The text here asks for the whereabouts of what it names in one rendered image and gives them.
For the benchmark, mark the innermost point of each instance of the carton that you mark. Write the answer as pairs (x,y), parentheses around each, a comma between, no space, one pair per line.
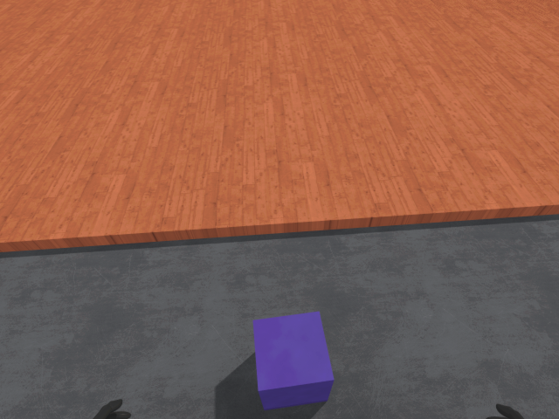
(292,361)

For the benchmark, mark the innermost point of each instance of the robot left hand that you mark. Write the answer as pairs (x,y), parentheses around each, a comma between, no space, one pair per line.
(107,411)

